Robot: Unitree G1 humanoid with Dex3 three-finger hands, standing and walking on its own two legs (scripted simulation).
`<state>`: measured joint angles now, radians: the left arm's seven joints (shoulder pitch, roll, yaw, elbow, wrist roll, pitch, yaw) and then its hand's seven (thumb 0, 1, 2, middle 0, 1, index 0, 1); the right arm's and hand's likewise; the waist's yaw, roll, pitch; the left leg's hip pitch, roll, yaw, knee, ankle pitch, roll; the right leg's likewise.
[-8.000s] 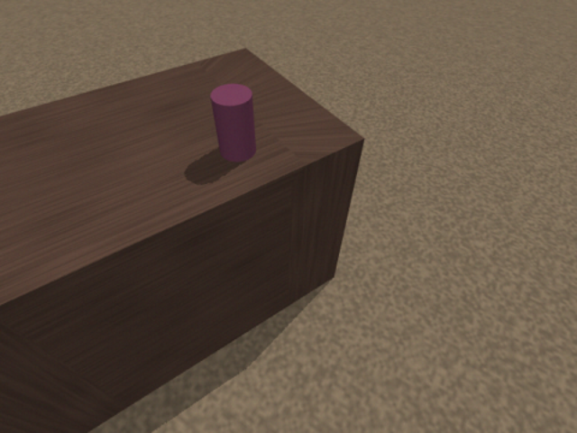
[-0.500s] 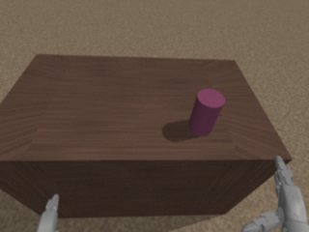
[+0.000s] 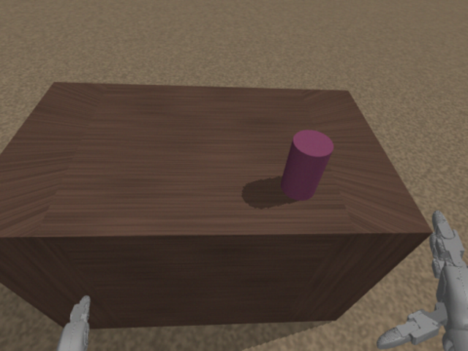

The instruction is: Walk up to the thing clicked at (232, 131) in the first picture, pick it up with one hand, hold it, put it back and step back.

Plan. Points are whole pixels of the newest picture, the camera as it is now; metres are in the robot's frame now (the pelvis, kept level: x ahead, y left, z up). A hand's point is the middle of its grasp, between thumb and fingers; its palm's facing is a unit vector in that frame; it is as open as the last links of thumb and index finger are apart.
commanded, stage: rise first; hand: right
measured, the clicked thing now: (304, 166) +0.50 -0.19 +0.00
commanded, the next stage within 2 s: go down in 0.20 s
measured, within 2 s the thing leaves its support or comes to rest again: neither
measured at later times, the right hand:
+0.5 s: hand (418, 280) +0.19 -0.26 +0.09, palm faces +0.34 +0.86 -0.38, open 17.5 cm
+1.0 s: hand (422, 211) +0.30 -0.32 +0.10, palm faces +0.13 +0.99 -0.05, open 17.6 cm
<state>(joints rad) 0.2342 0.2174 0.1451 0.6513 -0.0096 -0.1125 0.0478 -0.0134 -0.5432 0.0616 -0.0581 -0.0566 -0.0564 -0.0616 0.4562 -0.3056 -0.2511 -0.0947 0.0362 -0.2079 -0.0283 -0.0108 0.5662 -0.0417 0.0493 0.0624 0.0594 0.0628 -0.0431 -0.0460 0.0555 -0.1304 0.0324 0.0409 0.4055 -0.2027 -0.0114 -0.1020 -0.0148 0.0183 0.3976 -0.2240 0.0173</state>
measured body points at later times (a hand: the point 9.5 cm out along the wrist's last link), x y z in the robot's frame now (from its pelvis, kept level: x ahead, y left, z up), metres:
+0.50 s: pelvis -0.01 +0.00 +0.00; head -0.02 +0.02 +0.45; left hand +0.17 +0.26 -0.09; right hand +0.16 -0.30 +0.11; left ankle +0.02 +0.13 -0.74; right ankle +0.00 -0.13 -0.74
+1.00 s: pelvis +0.01 -0.01 +0.00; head +0.01 -0.01 +0.45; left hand +0.15 +0.26 -0.10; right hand +0.29 -0.37 +0.11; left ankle +0.02 +0.13 -0.74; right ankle +0.00 -0.13 -0.74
